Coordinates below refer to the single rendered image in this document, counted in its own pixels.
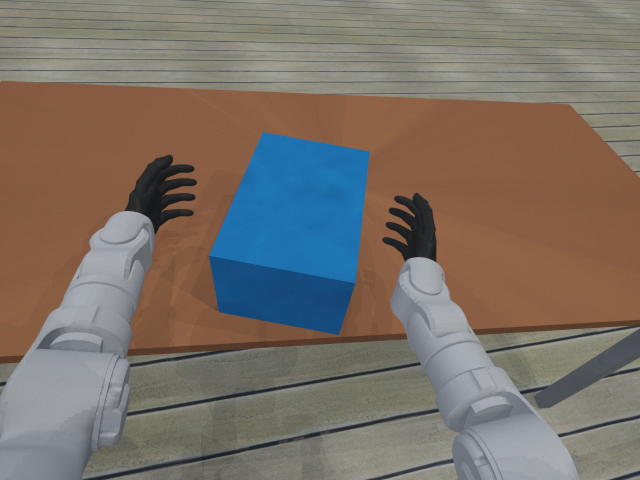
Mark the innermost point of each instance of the right robot forearm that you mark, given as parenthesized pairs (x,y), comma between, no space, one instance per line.
(470,389)

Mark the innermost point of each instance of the left robot hand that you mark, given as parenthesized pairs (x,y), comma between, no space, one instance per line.
(147,197)

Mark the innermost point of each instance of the table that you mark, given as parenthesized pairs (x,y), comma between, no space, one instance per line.
(537,218)

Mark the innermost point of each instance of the carton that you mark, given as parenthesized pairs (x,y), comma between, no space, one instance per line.
(287,251)

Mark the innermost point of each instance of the right robot hand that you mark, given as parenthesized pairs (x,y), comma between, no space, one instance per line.
(422,239)

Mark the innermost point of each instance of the left robot forearm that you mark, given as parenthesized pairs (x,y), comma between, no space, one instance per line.
(102,298)

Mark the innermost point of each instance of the left robot upper arm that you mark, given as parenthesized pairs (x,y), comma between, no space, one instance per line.
(64,406)

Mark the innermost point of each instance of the right robot upper arm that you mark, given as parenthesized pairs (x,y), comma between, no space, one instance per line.
(520,447)

